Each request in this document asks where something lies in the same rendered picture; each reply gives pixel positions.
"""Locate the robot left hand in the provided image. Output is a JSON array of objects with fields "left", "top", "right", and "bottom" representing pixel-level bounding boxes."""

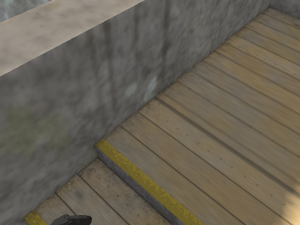
[{"left": 50, "top": 214, "right": 92, "bottom": 225}]

